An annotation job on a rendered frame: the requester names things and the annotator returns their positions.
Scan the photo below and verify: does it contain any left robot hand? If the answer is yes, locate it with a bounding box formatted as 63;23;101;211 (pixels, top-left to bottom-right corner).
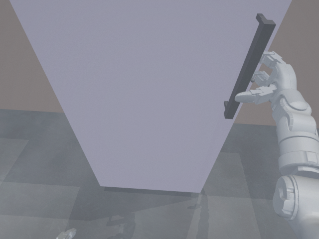
56;228;77;239

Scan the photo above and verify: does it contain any fridge door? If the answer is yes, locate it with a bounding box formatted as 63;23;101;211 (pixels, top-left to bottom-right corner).
9;0;292;193

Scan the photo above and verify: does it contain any handle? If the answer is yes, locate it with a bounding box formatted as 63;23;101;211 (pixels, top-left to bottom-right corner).
224;13;276;119

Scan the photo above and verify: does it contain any right robot forearm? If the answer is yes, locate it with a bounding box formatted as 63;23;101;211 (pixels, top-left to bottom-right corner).
271;89;319;179

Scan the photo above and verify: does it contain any right robot upper arm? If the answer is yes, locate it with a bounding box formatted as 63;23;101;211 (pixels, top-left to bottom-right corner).
273;174;319;239

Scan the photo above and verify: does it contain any right robot hand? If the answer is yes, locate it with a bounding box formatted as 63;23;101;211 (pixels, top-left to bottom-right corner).
235;51;297;105

